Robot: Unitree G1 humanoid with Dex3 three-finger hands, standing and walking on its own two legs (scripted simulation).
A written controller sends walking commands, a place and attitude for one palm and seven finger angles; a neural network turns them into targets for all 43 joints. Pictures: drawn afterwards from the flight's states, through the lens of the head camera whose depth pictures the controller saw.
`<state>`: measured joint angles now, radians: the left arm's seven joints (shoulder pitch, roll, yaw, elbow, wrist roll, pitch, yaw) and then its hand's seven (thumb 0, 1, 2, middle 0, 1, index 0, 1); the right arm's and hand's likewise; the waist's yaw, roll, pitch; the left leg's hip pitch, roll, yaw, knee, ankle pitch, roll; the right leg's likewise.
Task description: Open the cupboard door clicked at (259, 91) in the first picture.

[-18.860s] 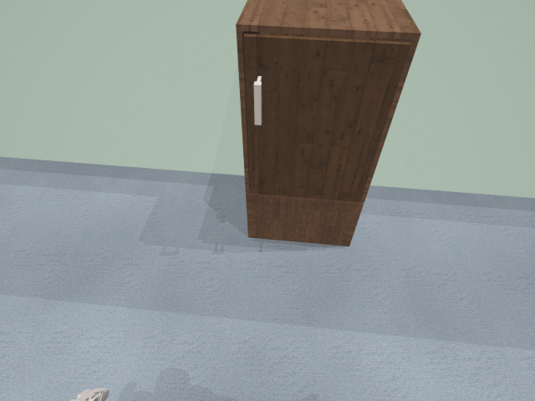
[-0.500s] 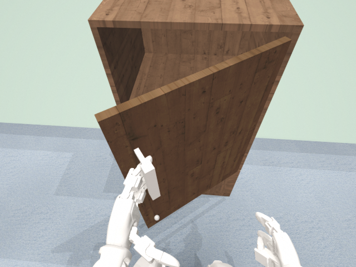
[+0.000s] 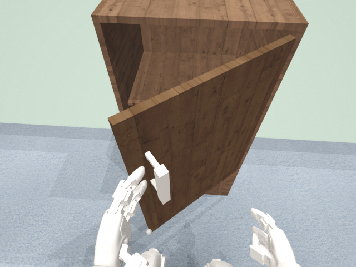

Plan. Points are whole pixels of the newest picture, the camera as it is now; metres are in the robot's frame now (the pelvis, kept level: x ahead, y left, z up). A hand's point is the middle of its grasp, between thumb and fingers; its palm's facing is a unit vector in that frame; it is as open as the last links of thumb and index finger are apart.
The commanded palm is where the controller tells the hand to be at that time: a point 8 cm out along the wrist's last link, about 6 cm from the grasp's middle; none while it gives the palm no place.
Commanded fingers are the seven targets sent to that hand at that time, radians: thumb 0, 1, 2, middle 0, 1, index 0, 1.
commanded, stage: slide the hand sideways off the handle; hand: left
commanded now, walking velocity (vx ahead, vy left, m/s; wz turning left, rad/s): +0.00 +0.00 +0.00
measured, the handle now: (157, 178) +0.29 +0.06 +0.07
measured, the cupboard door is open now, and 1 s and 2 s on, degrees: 40 40 40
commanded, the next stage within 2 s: draw the hand back to the body in 0.52 s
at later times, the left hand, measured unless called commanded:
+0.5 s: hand (123, 249) +0.16 +0.11 +0.07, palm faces -0.02 -1.00 -0.01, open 16.3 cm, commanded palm +0.12 +0.17 +0.07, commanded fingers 0.00 -0.50 0.30 -0.15 -0.30 -0.15 -0.30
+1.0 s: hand (90, 237) +0.16 +0.15 +0.12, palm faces -0.03 -1.00 -0.04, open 16.3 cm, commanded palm +0.13 +0.21 +0.13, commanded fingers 0.00 -0.50 0.30 -0.15 -0.30 -0.15 -0.30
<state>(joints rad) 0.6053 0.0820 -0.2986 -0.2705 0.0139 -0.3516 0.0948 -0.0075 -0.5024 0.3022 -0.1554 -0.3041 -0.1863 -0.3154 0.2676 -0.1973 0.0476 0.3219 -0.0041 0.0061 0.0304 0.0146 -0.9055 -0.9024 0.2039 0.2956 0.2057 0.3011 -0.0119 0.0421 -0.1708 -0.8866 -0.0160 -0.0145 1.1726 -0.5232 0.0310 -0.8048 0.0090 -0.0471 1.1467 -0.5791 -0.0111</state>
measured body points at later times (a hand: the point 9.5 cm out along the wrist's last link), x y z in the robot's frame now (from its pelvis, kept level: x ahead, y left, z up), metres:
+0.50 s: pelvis +0.00 -0.02 -0.01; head +0.05 -0.02 +0.44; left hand +0.15 +0.16 +0.07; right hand +0.20 -0.24 -0.07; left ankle +0.03 +0.10 -0.65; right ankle -0.01 -0.12 -0.65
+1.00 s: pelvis +0.01 -0.01 +0.02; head +0.02 -0.01 +0.47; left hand +0.16 +0.20 +0.12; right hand +0.19 -0.24 -0.04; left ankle +0.03 +0.10 -0.65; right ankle -0.01 -0.12 -0.65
